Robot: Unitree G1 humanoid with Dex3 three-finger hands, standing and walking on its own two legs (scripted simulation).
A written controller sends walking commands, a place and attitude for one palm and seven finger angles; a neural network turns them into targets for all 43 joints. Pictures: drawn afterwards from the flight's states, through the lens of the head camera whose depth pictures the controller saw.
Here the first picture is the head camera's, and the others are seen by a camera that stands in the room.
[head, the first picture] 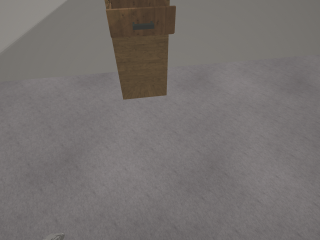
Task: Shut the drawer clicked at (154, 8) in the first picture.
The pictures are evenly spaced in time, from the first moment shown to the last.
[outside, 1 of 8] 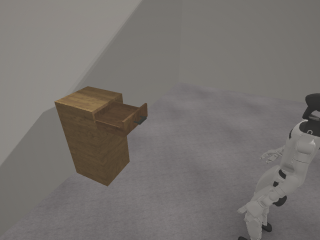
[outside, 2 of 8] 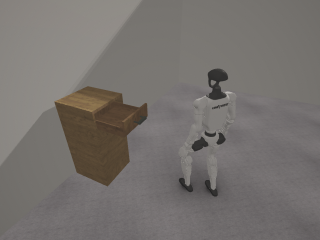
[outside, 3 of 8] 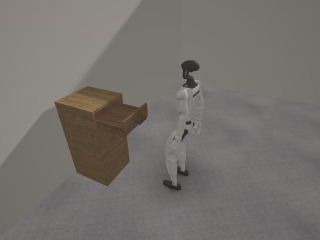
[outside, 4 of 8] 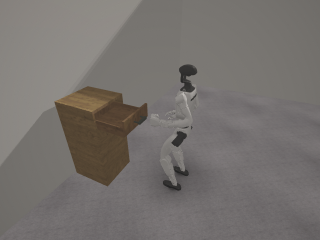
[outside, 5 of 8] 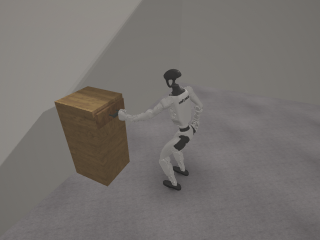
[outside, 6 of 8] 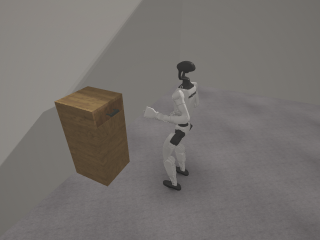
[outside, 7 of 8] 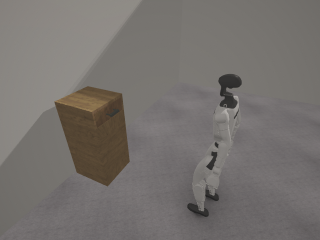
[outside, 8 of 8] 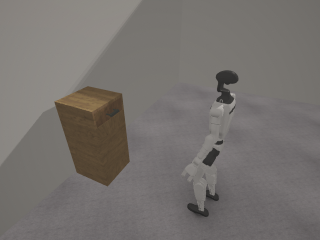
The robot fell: no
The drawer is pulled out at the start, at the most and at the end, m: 0.30 0.30 0.00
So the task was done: yes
